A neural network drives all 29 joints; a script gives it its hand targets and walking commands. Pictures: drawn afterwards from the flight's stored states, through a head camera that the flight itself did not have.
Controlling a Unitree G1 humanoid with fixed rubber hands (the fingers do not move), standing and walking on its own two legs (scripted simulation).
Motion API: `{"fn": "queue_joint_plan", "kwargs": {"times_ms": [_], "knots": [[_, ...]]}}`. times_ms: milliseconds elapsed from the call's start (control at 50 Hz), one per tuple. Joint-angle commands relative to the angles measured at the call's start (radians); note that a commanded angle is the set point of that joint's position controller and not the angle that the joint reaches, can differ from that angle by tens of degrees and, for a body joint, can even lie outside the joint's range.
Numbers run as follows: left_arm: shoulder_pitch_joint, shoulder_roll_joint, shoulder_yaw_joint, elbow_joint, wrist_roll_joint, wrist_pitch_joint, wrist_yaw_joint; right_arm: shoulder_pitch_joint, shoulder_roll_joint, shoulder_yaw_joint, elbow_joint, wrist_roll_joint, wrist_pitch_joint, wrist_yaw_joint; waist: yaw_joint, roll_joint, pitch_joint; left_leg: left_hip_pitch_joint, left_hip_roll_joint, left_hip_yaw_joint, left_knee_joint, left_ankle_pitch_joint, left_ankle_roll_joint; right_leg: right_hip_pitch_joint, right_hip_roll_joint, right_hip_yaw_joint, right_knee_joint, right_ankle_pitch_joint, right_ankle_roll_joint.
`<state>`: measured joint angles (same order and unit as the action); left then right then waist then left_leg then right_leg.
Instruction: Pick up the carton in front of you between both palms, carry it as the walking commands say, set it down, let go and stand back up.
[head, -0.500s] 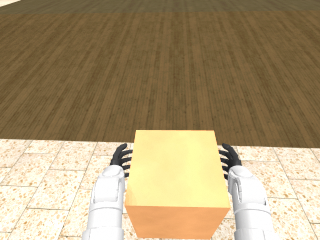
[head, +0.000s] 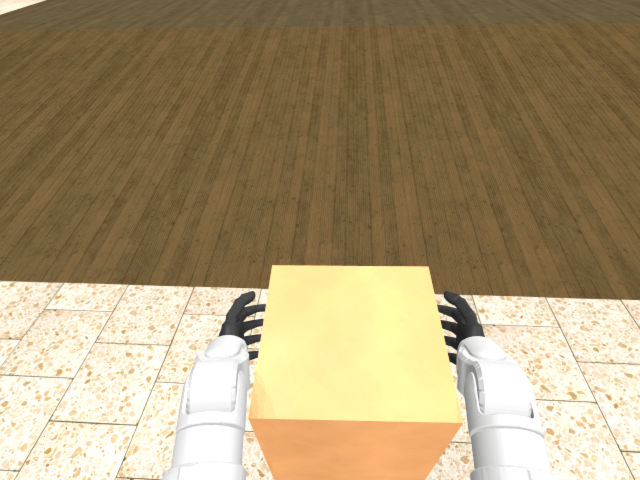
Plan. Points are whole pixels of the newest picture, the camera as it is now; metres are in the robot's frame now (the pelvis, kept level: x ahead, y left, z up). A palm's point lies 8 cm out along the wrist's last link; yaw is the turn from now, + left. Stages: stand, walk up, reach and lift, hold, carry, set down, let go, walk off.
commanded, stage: hold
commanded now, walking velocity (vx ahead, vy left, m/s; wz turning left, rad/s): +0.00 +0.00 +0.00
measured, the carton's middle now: (348, 378) +0.28 +0.00 -0.02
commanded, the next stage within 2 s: carry in 0.30 s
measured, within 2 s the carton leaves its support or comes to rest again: neither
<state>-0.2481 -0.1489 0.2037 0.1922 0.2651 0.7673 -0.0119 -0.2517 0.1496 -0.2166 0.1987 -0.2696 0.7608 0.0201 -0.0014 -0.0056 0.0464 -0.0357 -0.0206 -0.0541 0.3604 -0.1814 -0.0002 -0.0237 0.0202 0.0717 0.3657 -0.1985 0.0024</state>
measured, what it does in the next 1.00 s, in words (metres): walks ahead: left foot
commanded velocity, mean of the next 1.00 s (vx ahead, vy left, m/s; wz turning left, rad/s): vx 0.37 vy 0.00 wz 0.00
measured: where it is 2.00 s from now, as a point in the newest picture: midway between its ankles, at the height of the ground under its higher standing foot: (354, 369)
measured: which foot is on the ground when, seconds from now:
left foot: down 0.00-0.54, up 0.56-0.78, down 0.80-1.00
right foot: down 0.00-0.82, up 0.84-1.00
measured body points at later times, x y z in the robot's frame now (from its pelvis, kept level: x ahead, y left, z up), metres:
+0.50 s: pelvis +0.02 -0.01 -0.01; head -0.02 -0.01 +0.44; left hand +0.32 +0.14 +0.06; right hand +0.32 -0.17 +0.06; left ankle +0.02 +0.12 -0.75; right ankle +0.01 -0.13 -0.74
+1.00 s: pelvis +0.23 +0.01 +0.00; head +0.23 +0.01 +0.45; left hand +0.52 +0.14 +0.08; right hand +0.50 -0.16 +0.08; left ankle +0.20 +0.08 -0.75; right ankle +0.23 -0.12 -0.69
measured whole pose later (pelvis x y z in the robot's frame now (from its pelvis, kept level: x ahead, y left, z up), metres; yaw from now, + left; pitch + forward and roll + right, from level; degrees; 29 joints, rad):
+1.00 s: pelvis +0.23 +0.01 +0.00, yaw -3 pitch +6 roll +0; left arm -0.18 -0.14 0.13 -0.34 0.09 1.25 0.10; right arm -0.17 0.13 -0.11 -0.34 -0.10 1.24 -0.10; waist -0.02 0.00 -0.12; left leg -0.19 0.02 0.22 0.32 -0.23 0.05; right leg -0.56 -0.09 -0.10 0.92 -0.28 0.00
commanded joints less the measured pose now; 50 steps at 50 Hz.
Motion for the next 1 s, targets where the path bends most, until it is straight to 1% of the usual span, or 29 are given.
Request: {"fn": "queue_joint_plan", "kwargs": {"times_ms": [0, 260, 280, 320, 340, 360, 400, 440, 480, 500, 520, 540, 560, 580, 600, 620, 640, 700, 720, 760, 780, 800, 820, 840, 860, 880, 900, 920, 980], "knots": [[-0.441, -0.885, -0.526, -0.061, -0.243, -0.029, -0.201, -0.440, 0.875, 0.526, -0.057, 0.241, -0.027, 0.203, 0.000, 0.004, -0.227, 0.081, -0.061, -0.019, -0.037, 0.177, -0.004, -0.007, 0.062, 0.010, -0.057, 0.167, -0.002], [-0.442, -0.874, -0.533, -0.074, -0.248, -0.032, -0.200, -0.436, 0.872, 0.534, -0.068, 0.245, -0.026, 0.197, -0.001, 0.001, -0.217, 0.064, -0.063, -0.017, -0.035, 0.146, -0.001, -0.010, 0.060, 0.010, -0.055, 0.144, -0.002], [-0.479, -0.878, -0.548, -0.055, -0.258, -0.025, -0.204, -0.484, 0.877, 0.553, -0.051, 0.260, -0.021, 0.200, 0.005, 0.011, -0.253, -0.060, 0.120, -0.003, 0.016, -0.024, 0.008, -0.131, -0.111, 0.002, 0.003, -0.011, -0.015], [-0.509, -0.888, -0.583, -0.088, -0.291, -0.021, -0.207, -0.489, 0.880, 0.582, -0.083, 0.286, -0.016, 0.200, 0.002, 0.021, -0.227, -0.170, 0.112, -0.051, -0.040, -0.478, 0.025, -0.218, -0.087, 0.040, -0.019, -0.429, -0.026], [-0.525, -0.896, -0.603, -0.111, -0.303, -0.017, -0.207, -0.505, 0.883, 0.601, -0.112, 0.297, -0.011, 0.198, 0.000, 0.031, -0.211, -0.195, 0.117, -0.066, -0.051, -0.569, 0.034, -0.262, -0.077, 0.034, -0.001, -0.503, -0.025], [-0.533, -0.904, -0.626, -0.135, -0.318, -0.010, -0.205, -0.513, 0.887, 0.619, -0.135, 0.309, -0.003, 0.195, -0.001, 0.049, -0.212, -0.181, 0.133, -0.084, -0.058, -0.538, 0.044, -0.289, -0.067, 0.011, 0.040, -0.438, -0.021], [-0.525, -0.897, -0.673, -0.185, -0.357, 0.016, -0.197, -0.485, 0.879, 0.657, -0.175, 0.332, 0.025, 0.180, -0.005, 0.108, -0.296, -0.129, 0.192, -0.156, -0.094, -0.416, 0.077, -0.291, -0.022, -0.086, 0.178, -0.203, -0.005], [-0.514, -0.875, -0.718, -0.234, -0.396, 0.060, -0.191, -0.452, 0.852, 0.691, -0.229, 0.353, 0.070, 0.164, -0.004, 0.141, -0.333, -0.134, 0.234, -0.197, -0.118, -0.459, 0.113, -0.292, -0.005, -0.134, 0.162, -0.210, -0.005], [-0.513, -0.869, -0.753, -0.271, -0.433, 0.118, -0.184, -0.464, 0.826, 0.726, -0.291, 0.383, 0.129, 0.150, 0.003, 0.121, -0.310, -0.255, 0.206, -0.126, -0.077, -0.516, 0.095, -0.193, -0.022, -0.128, 0.060, -0.243, -0.019], [-0.511, -0.856, -0.758, -0.285, -0.444, 0.147, -0.179, -0.472, 0.815, 0.743, -0.315, 0.401, 0.160, 0.146, 0.007, 0.047, -0.288, -0.329, 0.149, -0.034, 0.020, -0.452, 0.061, -0.131, -0.074, -0.048, -0.019, -0.271, -0.035], [-0.484, -0.827, -0.757, -0.293, -0.450, 0.178, -0.172, -0.483, 0.806, 0.761, -0.339, 0.421, 0.194, 0.143, 0.021, -0.125, -0.278, -0.461, 0.081, 0.085, 0.238, -0.353, 0.017, -0.042, -0.214, 0.163, -0.118, -0.361, -0.087], [-0.449, -0.800, -0.753, -0.300, -0.455, 0.208, -0.163, -0.480, 0.802, 0.779, -0.356, 0.444, 0.226, 0.141, 0.027, -0.253, -0.245, -0.657, 0.029, 0.165, 0.399, -0.315, -0.010, 0.066, -0.337, 0.379, -0.198, -0.338, -0.149], [-0.443, -0.799, -0.760, -0.340, -0.459, 0.233, -0.153, -0.508, 0.814, 0.800, -0.386, 0.475, 0.253, 0.144, 0.033, -0.240, -0.209, -0.751, 0.056, 0.144, 0.420, -0.348, 0.000, 0.105, -0.384, 0.440, -0.187, -0.182, -0.207], [-0.453, -0.796, -0.762, -0.383, -0.469, 0.257, -0.145, -0.521, 0.837, 0.819, -0.401, 0.507, 0.275, 0.149, 0.036, -0.171, -0.230, -0.760, 0.074, 0.132, 0.428, -0.341, 0.006, 0.131, -0.382, 0.407, -0.168, -0.062, -0.223], [-0.445, -0.816, -0.782, -0.433, -0.490, 0.282, -0.139, -0.492, 0.849, 0.834, -0.419, 0.534, 0.294, 0.150, 0.033, -0.121, -0.273, -0.730, 0.078, 0.135, 0.403, -0.317, 0.005, 0.150, -0.371, 0.335, -0.156, 0.003, -0.206], [-0.450, -0.828, -0.796, -0.484, -0.508, 0.301, -0.136, -0.469, 0.857, 0.840, -0.445, 0.550, 0.310, 0.149, 0.032, -0.111, -0.306, -0.682, 0.065, 0.156, 0.364, -0.264, 0.000, 0.149, -0.340, 0.256, -0.148, 0.050, -0.180], [-0.444, -0.836, -0.805, -0.522, -0.521, 0.320, -0.135, -0.444, 0.861, 0.841, -0.467, 0.556, 0.326, 0.145, 0.031, -0.137, -0.330, -0.641, 0.048, 0.179, 0.324, -0.209, -0.005, 0.148, -0.304, 0.185, -0.138, 0.107, -0.159], [-0.358, -0.853, -0.811, -0.566, -0.540, 0.373, -0.144, -0.358, 0.855, 0.829, -0.536, 0.545, 0.372, 0.130, 0.030, -0.180, -0.353, -0.512, 0.016, 0.233, 0.195, -0.122, -0.013, 0.107, -0.255, 0.061, -0.110, 0.170, -0.134], [-0.329, -0.855, -0.812, -0.572, -0.542, 0.388, -0.149, -0.327, 0.849, 0.824, -0.555, 0.536, 0.386, 0.127, 0.025, -0.170, -0.350, -0.427, 0.009, 0.256, 0.120, -0.073, -0.013, 0.055, -0.241, 0.018, -0.086, 0.152, -0.124], [-0.279, -0.851, -0.812, -0.582, -0.546, 0.410, -0.156, -0.273, 0.852, 0.818, -0.576, 0.523, 0.409, 0.124, 0.007, -0.093, -0.385, -0.039, 0.001, 0.290, -0.005, 0.030, 0.004, -0.177, -0.195, -0.087, 0.083, 0.171, -0.077], [-0.297, -0.831, -0.810, -0.601, -0.554, 0.421, -0.158, -0.266, 0.847, 0.811, -0.581, 0.522, 0.419, 0.123, -0.008, -0.016, -0.443, 0.183, 0.107, 0.175, -0.005, -0.042, 0.033, -0.341, -0.166, -0.139, 0.244, 0.095, -0.042], [-0.356, -0.811, -0.816, -0.634, -0.570, 0.439, -0.160, -0.273, 0.820, 0.794, -0.585, 0.517, 0.430, 0.122, -0.024, 0.218, -0.473, 0.326, 0.380, -0.246, -0.119, -0.259, 0.122, -0.578, -0.081, -0.216, 0.524, -0.168, 0.009], [-0.417, -0.790, -0.819, -0.662, -0.594, 0.457, -0.162, -0.308, 0.809, 0.779, -0.585, 0.513, 0.434, 0.119, -0.026, 0.279, -0.422, 0.315, 0.500, -0.484, -0.168, -0.282, 0.242, -0.761, -0.038, -0.154, 0.679, -0.312, -0.004], [-0.466, -0.791, -0.825, -0.668, -0.608, 0.466, -0.164, -0.355, 0.819, 0.779, -0.609, 0.529, 0.444, 0.116, -0.022, 0.182, -0.383, 0.245, 0.503, -0.455, -0.159, -0.261, 0.255, -0.792, -0.108, -0.086, 0.777, -0.301, -0.031], [-0.485, -0.803, -0.818, -0.663, -0.620, 0.471, -0.164, -0.393, 0.832, 0.781, -0.623, 0.538, 0.452, 0.112, -0.021, 0.108, -0.363, 0.174, 0.468, -0.372, -0.161, -0.208, 0.239, -0.784, -0.142, -0.080, 0.808, -0.261, -0.036], [-0.484, -0.815, -0.813, -0.646, -0.622, 0.474, -0.163, -0.422, 0.836, 0.788, -0.632, 0.548, 0.460, 0.110, -0.018, 0.040, -0.356, 0.120, 0.435, -0.283, -0.187, -0.219, 0.203, -0.752, -0.167, -0.077, 0.776, -0.195, -0.034], [-0.472, -0.822, -0.809, -0.631, -0.619, 0.477, -0.159, -0.438, 0.837, 0.794, -0.634, 0.557, 0.467, 0.109, -0.015, 0.031, -0.342, 0.079, 0.402, -0.196, -0.213, -0.197, 0.171, -0.716, -0.174, -0.087, 0.695, -0.143, -0.025], [-0.458, -0.828, -0.804, -0.614, -0.609, 0.479, -0.154, -0.438, 0.836, 0.797, -0.628, 0.566, 0.474, 0.111, -0.017, 0.055, -0.334, 0.063, 0.369, -0.113, -0.228, -0.123, 0.155, -0.687, -0.162, -0.115, 0.627, -0.098, -0.013], [-0.396, -0.839, -0.785, -0.554, -0.565, 0.482, -0.138, -0.408, 0.838, 0.801, -0.584, 0.584, 0.488, 0.127, -0.015, 0.097, -0.327, 0.094, 0.313, 0.015, -0.224, 0.054, 0.141, -0.657, -0.130, -0.170, 0.449, -0.014, 0.007]]}}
